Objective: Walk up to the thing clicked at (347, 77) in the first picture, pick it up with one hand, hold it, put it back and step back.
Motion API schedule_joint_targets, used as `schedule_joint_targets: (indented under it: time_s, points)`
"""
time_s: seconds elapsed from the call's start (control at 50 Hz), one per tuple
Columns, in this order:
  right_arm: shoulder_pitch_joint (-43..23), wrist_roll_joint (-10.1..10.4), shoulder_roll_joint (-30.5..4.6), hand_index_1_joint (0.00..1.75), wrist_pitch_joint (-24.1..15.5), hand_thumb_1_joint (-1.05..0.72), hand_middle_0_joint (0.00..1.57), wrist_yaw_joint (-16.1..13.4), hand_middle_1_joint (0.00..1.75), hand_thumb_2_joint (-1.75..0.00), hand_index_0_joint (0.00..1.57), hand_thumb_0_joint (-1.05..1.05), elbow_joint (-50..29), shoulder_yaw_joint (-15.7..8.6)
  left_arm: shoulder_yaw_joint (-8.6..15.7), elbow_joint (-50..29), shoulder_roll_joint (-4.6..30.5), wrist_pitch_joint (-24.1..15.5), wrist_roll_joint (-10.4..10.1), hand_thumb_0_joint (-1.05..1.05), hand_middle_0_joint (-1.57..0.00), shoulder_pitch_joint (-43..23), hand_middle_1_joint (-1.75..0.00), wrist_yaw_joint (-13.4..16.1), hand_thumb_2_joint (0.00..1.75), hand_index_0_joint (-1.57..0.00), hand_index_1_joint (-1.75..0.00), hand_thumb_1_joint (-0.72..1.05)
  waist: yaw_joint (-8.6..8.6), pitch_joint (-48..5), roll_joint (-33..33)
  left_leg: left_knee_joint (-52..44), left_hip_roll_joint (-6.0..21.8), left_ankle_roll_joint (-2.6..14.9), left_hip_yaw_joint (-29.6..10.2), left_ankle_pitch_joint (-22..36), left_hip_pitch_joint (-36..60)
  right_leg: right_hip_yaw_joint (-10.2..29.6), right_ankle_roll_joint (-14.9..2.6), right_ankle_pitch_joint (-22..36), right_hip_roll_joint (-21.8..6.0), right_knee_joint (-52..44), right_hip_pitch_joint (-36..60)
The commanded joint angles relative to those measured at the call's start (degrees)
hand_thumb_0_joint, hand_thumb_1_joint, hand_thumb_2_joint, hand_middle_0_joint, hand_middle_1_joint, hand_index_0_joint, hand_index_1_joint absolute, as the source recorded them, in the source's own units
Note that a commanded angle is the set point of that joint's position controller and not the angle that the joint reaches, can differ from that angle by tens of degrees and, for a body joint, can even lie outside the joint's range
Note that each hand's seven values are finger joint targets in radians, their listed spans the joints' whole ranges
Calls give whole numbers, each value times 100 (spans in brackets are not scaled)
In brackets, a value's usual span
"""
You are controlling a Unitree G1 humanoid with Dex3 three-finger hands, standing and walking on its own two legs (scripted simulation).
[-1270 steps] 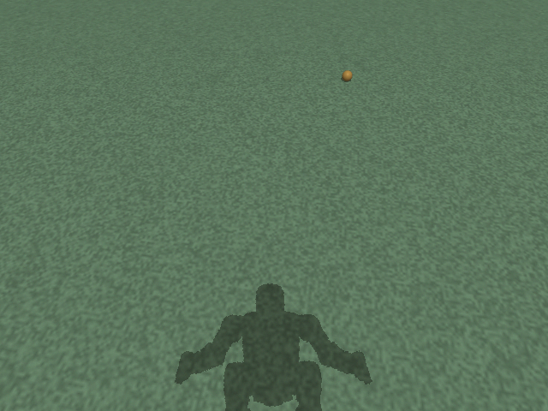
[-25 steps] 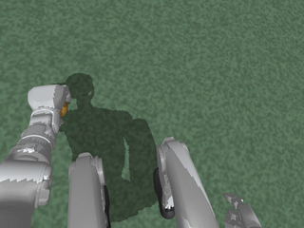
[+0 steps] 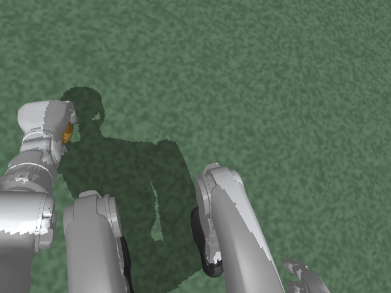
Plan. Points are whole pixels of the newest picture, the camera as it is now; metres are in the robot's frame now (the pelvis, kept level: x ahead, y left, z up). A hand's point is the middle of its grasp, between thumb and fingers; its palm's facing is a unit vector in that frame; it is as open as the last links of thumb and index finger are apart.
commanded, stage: crouch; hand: left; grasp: from above
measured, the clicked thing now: (55, 130) +0.48 +0.20 -0.20
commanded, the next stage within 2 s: lower in 0.28 s
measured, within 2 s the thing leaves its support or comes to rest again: neither
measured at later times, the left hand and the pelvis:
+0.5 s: hand (58, 133) +0.48 +0.20 -0.22, palm faces -0.48 -0.02 -0.88, open 8.6 cm; pelvis +0.00 +0.00 -0.04, yaw -1 degrees
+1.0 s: hand (69, 134) +0.49 +0.20 -0.28, palm faces -0.47 -0.04 -0.88, open 8.6 cm; pelvis +0.01 +0.00 -0.07, yaw -4 degrees
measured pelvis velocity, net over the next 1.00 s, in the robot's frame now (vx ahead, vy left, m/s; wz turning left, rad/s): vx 0.01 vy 0.00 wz -0.07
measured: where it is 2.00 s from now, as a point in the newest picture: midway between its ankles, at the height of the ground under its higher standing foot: (167, 268)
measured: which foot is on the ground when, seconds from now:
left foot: down 0.00-1.00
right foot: down 0.00-1.00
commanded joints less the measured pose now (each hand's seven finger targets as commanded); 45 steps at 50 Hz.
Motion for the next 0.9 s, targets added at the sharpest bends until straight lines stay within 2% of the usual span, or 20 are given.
schedule_joint_targets:
  time_s: [0.0, 0.04, 0.06, 0.1, 0.14, 0.18, 0.24, 0.28, 0.32, 0.36, 0.4, 0.5, 0.54, 0.6, 0.7, 0.72, 0.78, 0.82, 0.84, 0.88]
  points:
    - [1111, -44, -1285, 30, -89, -91, 20, -8, 30, -90, 20, 0, -42, -391, 111, -800, 1295, -5, -10, 0, -89, -2600, -81, 429, 82, -92, -77, 54, -99, -4134, 1532, -1273, -102, 263, 452, 848, 2814, -586, -425, 978, 133, -1149, 1922]
    - [1146, -70, -1298, 30, -103, -91, 20, 3, 30, -90, 20, 0, -25, -361, 123, -553, 1312, 17, -28, 0, -88, -2489, -83, 435, 82, -92, -79, 55, -152, -4015, 1270, -1134, -115, 312, 509, 744, 2555, -559, -379, 914, 143, -1216, 2026]
    - [1177, -72, -1322, 30, -108, -90, 20, 0, 30, -90, 20, 0, -13, -336, 223, -599, 1501, 17, -34, 0, -88, -2578, -82, 455, 81, -92, -78, 55, -120, -4060, 1297, -1091, -131, 323, 529, 739, 2449, -538, -368, 903, 126, -1208, 2042]
    - [1147, -78, -1319, 30, -125, -91, 20, 7, 30, -90, 20, 0, 14, -325, 183, -564, 1513, -6, -92, 0, -89, -2675, -82, 438, 82, -92, -78, 54, -122, -4044, 1344, -1045, -128, 328, 552, 614, 2304, -539, -377, 764, 150, -1155, 2028]
    - [1161, -109, -1305, 30, -136, -91, 20, 30, 30, -90, 20, 0, 26, -307, 114, -370, 1428, -11, -98, 0, -88, -2605, -83, 377, 79, -92, -78, 54, -235, -3767, 1152, -968, -133, 348, 564, 477, 2081, -547, -363, 626, 166, -1174, 2038]
    - [1178, -116, -1326, 30, -125, -91, 20, 34, 30, -90, 20, 0, 50, -288, 192, -431, 1589, -25, -106, 0, -86, -2543, -82, 344, 75, -91, -77, 53, -135, -3951, 1155, -929, -131, 342, 558, 607, 2124, -560, -363, 741, 168, -1105, 2141]
    - [1259, -96, -1398, 30, -117, -91, 20, 53, 30, -90, 20, 0, 61, -256, 120, -475, 1541, -72, -113, 0, -86, -2576, -83, 282, 77, -91, -78, 53, -198, -4057, 1172, -810, -118, 343, 514, 791, 2129, -595, -357, 972, 173, -990, 2106]
    - [1227, -95, -1385, 30, -114, -91, 20, 54, 30, -90, 20, 0, 78, -253, 146, -584, 1627, -111, -96, 0, -89, -2606, -83, 291, 75, -94, -77, 57, -138, -4038, 1277, -749, -111, 343, 515, 827, 2073, -607, -364, 1024, 197, -928, 2074]
    - [1339, -112, -1394, 30, -126, -91, 20, 93, 30, -90, 20, 0, 82, -222, 134, -367, 1488, -98, -61, 0, -90, -2442, -84, 293, 76, -96, -78, 59, -217, -3822, 1164, -707, -113, 342, 510, 918, 2007, -633, -344, 1145, 177, -907, 2082]
    - [1343, -125, -1409, 30, -121, -91, 20, 123, 30, -90, 20, 0, 89, -228, 116, -572, 1511, -122, -50, 0, -90, -2561, -84, 298, 75, -96, -78, 59, -223, -4027, 1273, -654, -102, 338, 522, 1058, 2113, -629, -342, 1326, 197, -853, 2210]
    - [1359, -95, -1461, 30, -105, -91, 20, 128, 30, -90, 20, 0, 72, -221, 200, -633, 1647, -124, -41, 0, -92, -2506, -82, 346, 75, -97, -78, 57, -135, -4052, 1384, -653, -110, 325, 505, 1141, 2129, -646, -349, 1367, 186, -807, 2123]
    - [1293, -163, -1426, 30, -151, -91, 20, 180, 30, -90, 20, 0, 99, -149, 4, -118, 1340, -179, 22, 0, -93, -2705, -79, 435, 71, -97, -74, 59, -393, -3569, 1305, -518, -91, 311, 414, 936, 1905, -769, -385, 1181, 227, -615, 1702]
    - [1328, -172, -1504, 30, -174, -91, 20, 191, 30, -90, 20, 0, 99, -144, 160, -183, 1600, -195, 61, 0, -90, -2742, -79, 504, 69, -95, -74, 56, -312, -3745, 1447, -459, -99, 305, 408, 1089, 2001, -769, -378, 1302, 202, -542, 1702]
    - [1245, -258, -1496, 30, -227, -91, 20, 258, 30, -90, 20, 0, 137, -94, 73, 102, 1475, -226, 110, 0, -90, -2761, -79, 587, 69, -96, -74, 57, -445, -3478, 1532, -389, -92, 290, 406, 893, 1964, -818, -386, 1146, 222, -469, 1516]
    - [1315, -363, -1623, 30, -319, -91, 20, 377, 30, -90, 20, 0, 105, -61, 322, -140, 1818, -249, 227, 0, -92, -2817, -77, 764, 67, -98, -72, 60, -439, -3754, 1858, -311, -96, 245, 364, 1100, 2276, -889, -381, 1315, 191, -319, 1542]
    - [1260, -376, -1566, 30, -332, -91, 20, 420, 30, -90, 20, 0, 86, -31, 171, -12, 1571, -235, 202, 0, -93, -2775, -79, 762, 67, -99, -73, 62, -529, -3670, 1861, -256, -80, 249, 358, 1072, 2211, -905, -385, 1336, 227, -278, 1516]
    - [1267, -381, -1637, 30, -323, -91, 20, 467, 30, -90, 20, 0, 52, -27, 456, -233, 2022, -230, 187, 0, -94, -2658, -79, 902, 67, -100, -73, 63, -370, -3928, 1890, -192, -86, 278, 393, 1181, 2087, -865, -347, 1445, 233, -305, 1775]
    - [1275, -377, -1628, 30, -330, -90, 20, 515, 30, -90, 20, 0, 62, -25, 426, -65, 1891, -195, 166, 0, -95, -2509, -77, 946, 74, -100, -72, 63, -420, -3827, 1879, -212, -85, 257, 363, 1207, 2048, -904, -361, 1464, 228, -206, 1676]
    - [1274, -419, -1591, 30, -352, -91, 20, 550, 30, -90, 20, 0, 95, 25, 325, 195, 1701, -174, 200, 0, -95, -2546, -78, 941, 74, -100, -73, 64, -572, -3548, 1772, -123, -73, 272, 371, 1137, 1983, -917, -345, 1439, 243, -209, 1554]
    - [1307, -449, -1650, 30, -379, -90, 20, 599, 30, -90, 20, 0, 130, 72, 316, 268, 1820, -205, 210, 0, -92, -2785, -76, 944, 70, -97, -70, 60, -693, -3403, 1557, 19, -61, 320, 327, 1095, 1770, -930, -314, 1463, 275, -242, 1574]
